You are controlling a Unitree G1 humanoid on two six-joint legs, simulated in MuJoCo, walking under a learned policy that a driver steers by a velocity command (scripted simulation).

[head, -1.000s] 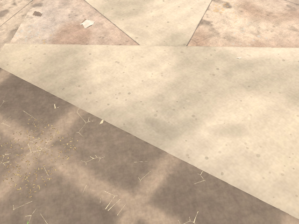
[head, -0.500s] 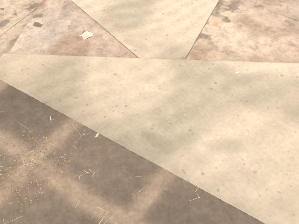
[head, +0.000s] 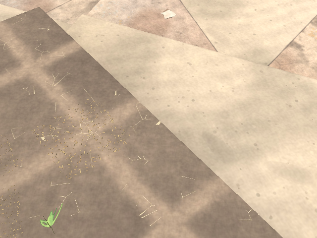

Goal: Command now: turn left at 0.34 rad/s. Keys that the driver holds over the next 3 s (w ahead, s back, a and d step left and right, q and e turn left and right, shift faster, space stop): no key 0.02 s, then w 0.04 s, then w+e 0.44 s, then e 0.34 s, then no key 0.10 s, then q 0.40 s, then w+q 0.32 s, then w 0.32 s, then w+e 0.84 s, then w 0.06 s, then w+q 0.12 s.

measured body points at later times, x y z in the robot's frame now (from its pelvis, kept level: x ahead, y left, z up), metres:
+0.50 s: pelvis +0.09 +0.00 +0.00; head +0.10 +0.00 +0.45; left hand +0.12 +0.29 -0.12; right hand +0.27 -0.27 -0.08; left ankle +0.14 +0.12 -0.74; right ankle +0.00 -0.14 -0.74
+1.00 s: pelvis +0.23 -0.04 -0.01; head +0.26 -0.06 +0.44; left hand +0.49 +0.13 -0.10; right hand +0.21 -0.33 -0.13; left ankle +0.19 +0.12 -0.67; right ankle +0.27 -0.13 -0.74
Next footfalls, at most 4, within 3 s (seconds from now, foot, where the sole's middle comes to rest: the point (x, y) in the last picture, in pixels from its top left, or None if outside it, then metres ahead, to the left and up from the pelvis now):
0.12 right None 0.04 -0.14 -0.77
0.50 left None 0.18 0.12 -0.77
0.88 right None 0.31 -0.14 -0.77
1.32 left None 0.29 0.05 -0.77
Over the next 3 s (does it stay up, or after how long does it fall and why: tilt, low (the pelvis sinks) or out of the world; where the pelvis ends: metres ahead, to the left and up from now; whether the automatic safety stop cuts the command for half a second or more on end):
stays up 0.98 -0.20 -0.15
